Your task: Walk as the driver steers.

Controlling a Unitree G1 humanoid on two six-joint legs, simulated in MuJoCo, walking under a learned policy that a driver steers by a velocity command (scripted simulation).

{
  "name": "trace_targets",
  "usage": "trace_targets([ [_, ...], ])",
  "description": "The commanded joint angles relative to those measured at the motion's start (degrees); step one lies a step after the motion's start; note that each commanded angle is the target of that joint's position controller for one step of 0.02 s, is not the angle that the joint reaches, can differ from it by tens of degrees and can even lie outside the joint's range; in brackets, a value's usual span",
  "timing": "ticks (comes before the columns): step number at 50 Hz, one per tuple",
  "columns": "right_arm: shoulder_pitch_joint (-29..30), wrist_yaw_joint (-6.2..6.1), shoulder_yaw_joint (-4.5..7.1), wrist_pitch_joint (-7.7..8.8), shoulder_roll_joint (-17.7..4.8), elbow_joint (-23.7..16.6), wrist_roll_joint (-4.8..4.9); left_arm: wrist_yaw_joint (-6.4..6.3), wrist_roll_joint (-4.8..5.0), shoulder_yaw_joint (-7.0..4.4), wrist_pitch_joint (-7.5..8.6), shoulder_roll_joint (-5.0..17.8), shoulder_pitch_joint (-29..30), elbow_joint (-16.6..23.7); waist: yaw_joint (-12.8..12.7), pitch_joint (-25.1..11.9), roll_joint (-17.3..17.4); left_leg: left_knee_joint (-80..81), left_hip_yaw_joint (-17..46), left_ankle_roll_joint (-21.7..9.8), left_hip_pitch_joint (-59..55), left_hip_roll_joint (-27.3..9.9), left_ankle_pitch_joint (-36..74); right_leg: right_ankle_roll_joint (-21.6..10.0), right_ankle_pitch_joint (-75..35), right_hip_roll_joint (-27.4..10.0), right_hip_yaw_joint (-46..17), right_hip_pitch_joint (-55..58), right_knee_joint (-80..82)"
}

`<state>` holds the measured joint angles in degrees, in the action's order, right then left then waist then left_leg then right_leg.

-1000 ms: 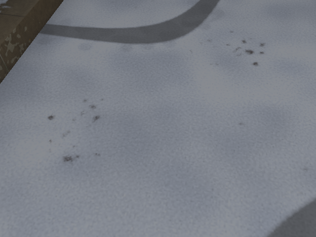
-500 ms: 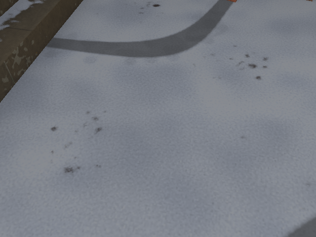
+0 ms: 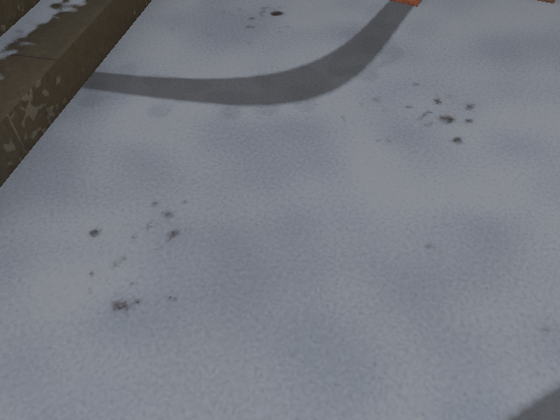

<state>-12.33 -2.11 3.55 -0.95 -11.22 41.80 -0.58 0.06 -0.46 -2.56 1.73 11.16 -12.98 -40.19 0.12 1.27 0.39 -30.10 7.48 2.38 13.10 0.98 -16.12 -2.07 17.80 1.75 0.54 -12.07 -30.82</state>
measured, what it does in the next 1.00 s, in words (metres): walks ahead: left foot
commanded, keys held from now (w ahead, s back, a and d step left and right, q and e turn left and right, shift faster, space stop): no key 0.16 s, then w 0.84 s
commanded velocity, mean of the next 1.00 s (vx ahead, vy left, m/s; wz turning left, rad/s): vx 0.30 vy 0.00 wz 0.00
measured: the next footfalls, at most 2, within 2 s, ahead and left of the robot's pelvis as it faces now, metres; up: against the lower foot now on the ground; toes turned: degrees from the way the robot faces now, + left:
left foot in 0.52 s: +0.14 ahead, +0.15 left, +0.00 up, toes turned +0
right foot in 1.02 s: +0.49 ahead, -0.08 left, +0.00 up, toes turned -2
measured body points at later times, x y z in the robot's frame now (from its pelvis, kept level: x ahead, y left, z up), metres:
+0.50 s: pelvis +0.06 +0.04 +0.00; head +0.07 +0.05 +0.45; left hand +0.08 +0.32 -0.13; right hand +0.20 -0.23 -0.09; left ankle +0.10 +0.15 -0.73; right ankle -0.01 -0.10 -0.73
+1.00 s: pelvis +0.29 +0.03 -0.01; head +0.33 +0.03 +0.44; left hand +0.54 +0.24 -0.08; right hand +0.24 -0.24 -0.14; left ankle +0.10 +0.15 -0.73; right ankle +0.45 -0.08 -0.73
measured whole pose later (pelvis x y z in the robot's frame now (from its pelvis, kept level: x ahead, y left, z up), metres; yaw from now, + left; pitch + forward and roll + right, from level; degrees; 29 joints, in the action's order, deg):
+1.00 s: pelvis +0.29 +0.03 -0.01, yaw +0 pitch +3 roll +1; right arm -26.6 -0.7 2.5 3.1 -15.2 51.8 0.9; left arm 3.2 1.0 -1.3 5.1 13.7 -0.7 -37.6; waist 4.9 1.6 -1.5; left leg -14.6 -0.8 -0.5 -7.7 1.1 -24.4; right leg -4.1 1.2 -1.0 1.3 -31.7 -29.4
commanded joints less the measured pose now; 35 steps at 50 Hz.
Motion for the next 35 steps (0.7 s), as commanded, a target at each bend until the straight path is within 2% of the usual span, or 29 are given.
trace_targets([
  [1,0.29,-0.36,1.40,0.77,-5.30,-3.06,0.01,-0.17,0.04,-1.55,0.86,5.52,0.56,3.63,0.06,-2.08,-0.46,3.21,1.92,-0.62,-1.29,-2.41,10.98,-1.14,-10.08,-5.20,-5.87,-0.67,6.86],
  [8,-0.89,-0.78,1.54,0.83,-5.31,-1.00,0.08,-0.24,0.09,-1.70,0.79,5.26,-0.22,2.42,0.01,-1.57,-0.61,3.80,1.70,0.01,-1.20,-2.60,10.57,-1.68,-10.43,-5.34,-6.37,-0.01,8.01],
  [9,-1.69,-0.86,1.41,0.76,-4.72,-0.39,0.04,-0.36,0.03,-1.68,0.67,5.02,-0.97,1.86,0.01,-2.62,-1.20,3.62,0.74,0.02,-1.54,-1.85,6.94,-1.92,-4.95,-5.16,-6.54,0.48,9.15],
  [10,-1.77,-0.97,1.33,0.72,-4.41,-0.08,0.18,-0.59,0.15,-1.81,0.44,5.39,-1.26,1.58,-0.25,-1.90,-2.20,2.51,-0.70,-0.15,-0.32,-0.76,2.10,-2.59,4.16,-5.27,-7.59,0.15,10.81],
  [11,-1.34,-1.10,1.42,0.89,-4.65,-0.10,0.50,-0.94,0.48,-2.33,0.11,7.12,-2.00,1.33,-0.97,-0.54,-4.30,-0.97,-3.07,-0.40,2.90,0.87,-3.92,-4.33,14.63,-6.54,-10.47,0.12,13.06],
  [12,-0.19,-1.12,1.44,1.43,-4.99,-0.77,0.81,-1.27,0.83,-2.90,-0.16,9.28,-3.83,0.77,-1.91,1.58,-7.42,-5.65,-5.22,-0.60,8.40,1.53,-8.15,-7.23,23.76,-10.61,-16.66,0.76,16.44],
  [13,1.84,-0.98,1.48,2.32,-5.80,-1.78,1.35,-1.57,1.09,-3.27,-0.22,11.00,-5.06,0.49,-2.75,4.64,-9.14,-9.52,-6.50,-1.02,13.97,0.27,-9.82,-10.47,28.89,-15.80,-23.47,0.80,19.90],
  [14,4.66,-0.69,1.40,3.33,-6.21,-2.79,1.84,-1.85,1.00,-3.45,0.12,11.81,-6.81,-0.09,-4.07,7.00,-9.44,-14.69,-5.20,-1.59,18.34,-1.84,-10.97,-13.04,28.29,-19.46,-28.97,0.64,22.25],
  [15,5.95,-0.27,1.58,4.13,-6.58,-3.31,2.29,-2.02,0.74,-3.51,0.70,12.22,-8.10,-0.79,-4.55,7.84,-8.85,-19.76,-3.78,-2.19,23.47,-3.61,-13.27,-14.63,24.68,-21.59,-31.57,3.12,23.17],
  [16,5.65,0.19,1.68,4.73,-6.65,-3.21,2.38,-2.05,0.87,-3.47,1.20,12.09,-8.19,-1.09,-4.15,7.16,-7.35,-21.97,-3.08,-2.82,27.11,-5.12,-13.52,-14.97,21.26,-22.20,-31.54,6.45,23.02],
  [18,4.94,1.19,1.36,5.69,-6.05,-2.43,2.23,-1.85,1.56,-3.22,1.49,11.35,-6.07,-0.74,-3.35,4.78,-5.10,-17.39,-4.30,-3.63,25.49,-6.09,-10.69,-12.82,13.06,-19.19,-24.81,8.87,22.73],
  [20,4.40,2.09,0.80,6.36,-4.70,-1.44,1.85,-1.44,1.80,-3.34,1.22,11.86,-4.67,-0.79,-2.88,2.36,-5.28,-10.66,-7.53,-3.24,16.28,-4.11,-5.90,-10.96,4.46,-14.69,-16.42,5.38,21.47],
  [22,2.36,2.75,0.78,6.54,-4.92,-0.35,1.99,-1.00,2.28,-3.47,0.82,12.49,-4.86,-1.30,-1.70,0.97,-5.99,-4.90,-10.12,-2.67,6.93,-1.87,1.22,-10.38,1.73,-12.85,-12.17,0.85,19.74],
  [23,0.30,2.92,0.88,6.49,-5.16,0.50,2.04,-0.74,2.57,-3.38,0.72,12.48,-4.55,-1.55,-0.20,0.70,-5.62,-1.43,-11.20,-2.80,1.40,-0.89,5.46,-9.85,2.11,-12.51,-10.88,-2.24,17.83],
  [24,-2.98,2.88,1.31,6.30,-6.01,1.82,2.02,-0.52,2.44,-3.10,0.73,11.75,-4.65,-1.74,1.46,-0.11,-5.04,0.27,-11.93,-2.98,-4.57,0.41,6.27,-8.90,3.16,-11.78,-10.17,-5.50,14.95],
  [25,-7.31,2.58,2.00,6.11,-7.52,3.09,2.27,-0.30,1.93,-2.41,0.93,10.12,-4.49,-1.86,3.74,-1.36,-4.54,1.52,-11.30,-3.82,-10.85,0.66,4.91,-7.28,3.03,-10.43,-8.97,-8.87,10.01],
  [26,-13.65,2.05,3.05,6.29,-10.99,4.01,2.25,0.04,1.09,-1.21,1.38,6.75,-3.02,-1.26,6.94,-3.57,0.98,6.04,-1.39,-6.56,-18.51,-6.49,-0.09,-3.71,2.18,-6.13,-3.96,-14.92,-5.02],
  [27,-18.56,2.06,4.47,6.56,-19.30,3.69,1.08,-0.20,0.77,-0.06,2.51,2.94,-3.30,2.00,6.57,-6.85,16.01,14.91,26.26,-15.38,-25.58,-21.79,-11.09,0.07,12.83,0.38,0.67,-28.80,-26.86],
  [28,-17.79,2.70,3.68,7.25,-16.49,3.82,0.55,-0.36,2.73,-1.39,3.31,8.19,-3.06,2.34,6.29,-5.28,11.72,20.33,37.94,-20.49,-21.98,-24.71,-24.56,-0.27,15.73,-0.69,-6.00,-35.06,-36.98],
  [29,-13.14,2.99,2.46,7.66,-13.16,3.10,1.08,-0.12,3.84,-2.08,3.68,10.95,-2.11,2.49,4.16,1.17,8.63,20.59,31.92,-18.98,-18.78,-23.33,-26.62,-1.58,9.65,-4.22,-6.84,-39.76,-39.82],
  [30,-9.66,3.17,1.66,7.76,-10.86,2.35,1.13,0.00,3.30,-2.08,3.75,11.10,-1.73,1.73,2.95,2.84,6.71,20.66,24.88,-16.84,-16.15,-20.12,-20.26,-1.99,3.71,-6.17,-5.94,-39.17,-39.28],
  [31,-6.89,3.27,1.14,7.50,-10.06,1.79,0.86,0.08,2.09,-2.14,3.78,10.67,-1.59,1.12,1.69,2.94,4.83,20.90,19.26,-15.20,-13.63,-17.59,-12.31,-1.73,-0.71,-7.61,-5.80,-37.27,-36.86],
  [32,-5.67,3.21,0.76,7.29,-9.44,1.56,0.56,0.32,1.46,-2.31,3.58,10.48,-1.71,0.79,0.70,2.88,4.56,21.62,14.19,-13.88,-11.24,-15.41,-5.35,-1.14,-4.02,-8.88,-5.63,-34.39,-34.43],
  [35,-7.85,2.83,0.52,7.21,-9.40,2.63,0.56,0.85,1.00,-1.77,2.84,8.54,-1.05,0.39,0.61,1.96,3.61,22.95,5.47,-14.07,-9.64,-12.71,9.67,1.28,-10.85,-8.92,-3.08,-32.49,-30.25],
])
